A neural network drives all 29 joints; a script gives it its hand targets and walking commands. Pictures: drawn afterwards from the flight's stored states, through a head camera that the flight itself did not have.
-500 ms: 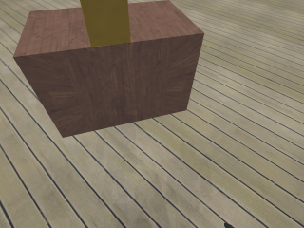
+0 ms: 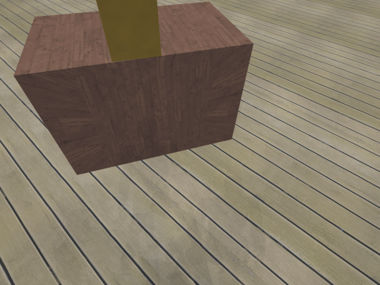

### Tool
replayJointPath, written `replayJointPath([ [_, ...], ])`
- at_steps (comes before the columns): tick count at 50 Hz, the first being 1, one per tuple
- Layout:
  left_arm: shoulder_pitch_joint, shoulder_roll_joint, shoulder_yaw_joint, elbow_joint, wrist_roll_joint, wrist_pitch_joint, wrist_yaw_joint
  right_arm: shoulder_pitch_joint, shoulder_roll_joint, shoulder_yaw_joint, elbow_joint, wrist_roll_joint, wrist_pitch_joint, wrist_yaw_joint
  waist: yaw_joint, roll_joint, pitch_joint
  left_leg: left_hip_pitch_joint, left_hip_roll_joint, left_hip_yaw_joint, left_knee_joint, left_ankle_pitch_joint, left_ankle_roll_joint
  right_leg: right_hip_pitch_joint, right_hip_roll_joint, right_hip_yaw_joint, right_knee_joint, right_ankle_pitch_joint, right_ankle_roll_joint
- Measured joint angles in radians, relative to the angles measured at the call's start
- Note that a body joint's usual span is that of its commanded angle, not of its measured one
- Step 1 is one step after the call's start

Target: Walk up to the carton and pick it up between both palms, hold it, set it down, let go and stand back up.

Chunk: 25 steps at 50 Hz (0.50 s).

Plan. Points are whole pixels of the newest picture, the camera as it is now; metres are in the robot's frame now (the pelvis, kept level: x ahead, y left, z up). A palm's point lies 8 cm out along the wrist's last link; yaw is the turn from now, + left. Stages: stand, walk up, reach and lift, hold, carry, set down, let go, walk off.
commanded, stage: stand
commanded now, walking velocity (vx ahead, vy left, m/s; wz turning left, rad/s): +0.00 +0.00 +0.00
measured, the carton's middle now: (129, 15) +1.12 +0.24 +0.10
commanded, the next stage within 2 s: none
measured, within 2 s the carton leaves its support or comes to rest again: neither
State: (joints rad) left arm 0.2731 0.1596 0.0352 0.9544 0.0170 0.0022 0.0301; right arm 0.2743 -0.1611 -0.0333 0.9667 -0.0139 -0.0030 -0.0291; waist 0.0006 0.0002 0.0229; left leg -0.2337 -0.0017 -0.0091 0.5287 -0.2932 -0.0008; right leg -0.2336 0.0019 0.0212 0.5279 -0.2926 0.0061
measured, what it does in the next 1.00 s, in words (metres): stands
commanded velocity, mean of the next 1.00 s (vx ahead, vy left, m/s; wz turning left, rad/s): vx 0.00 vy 0.00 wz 0.00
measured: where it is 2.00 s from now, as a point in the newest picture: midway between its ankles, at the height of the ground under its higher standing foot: outside the picture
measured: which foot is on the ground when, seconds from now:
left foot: down 0.00-1.00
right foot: down 0.00-1.00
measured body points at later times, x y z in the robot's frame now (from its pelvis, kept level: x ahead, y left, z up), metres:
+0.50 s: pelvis +0.00 +0.00 +0.00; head +0.01 +0.00 +0.45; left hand -0.01 +0.21 -0.16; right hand -0.01 -0.21 -0.16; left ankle -0.01 +0.12 -0.73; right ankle -0.01 -0.12 -0.73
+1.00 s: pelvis -0.01 +0.00 +0.01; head +0.00 +0.00 +0.46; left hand -0.03 +0.21 -0.16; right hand -0.03 -0.20 -0.16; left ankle -0.01 +0.12 -0.73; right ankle -0.01 -0.12 -0.73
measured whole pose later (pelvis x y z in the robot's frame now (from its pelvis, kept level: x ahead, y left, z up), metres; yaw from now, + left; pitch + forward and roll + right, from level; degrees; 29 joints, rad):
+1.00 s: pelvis -0.01 +0.00 +0.01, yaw +0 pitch -2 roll +0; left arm 0.30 0.10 0.01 1.16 0.01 0.00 0.04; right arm 0.30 -0.10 -0.01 1.15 -0.01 0.00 -0.04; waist 0.00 0.00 0.04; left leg -0.18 -0.01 -0.01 0.45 -0.24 0.00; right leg -0.18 0.00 0.03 0.45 -0.24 0.01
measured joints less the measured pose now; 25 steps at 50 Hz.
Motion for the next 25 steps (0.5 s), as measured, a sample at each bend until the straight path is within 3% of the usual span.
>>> replayJointPath([
  [25,0.013,-0.042,-0.015,0.173,-0.004,0.000,0.013,0.017,0.045,0.012,0.157,0.004,0.001,-0.012,0.000,-0.002,0.025,0.065,-0.002,0.000,-0.065,0.032,0.001,0.064,-0.002,0.005,-0.064,0.032,0.003],
])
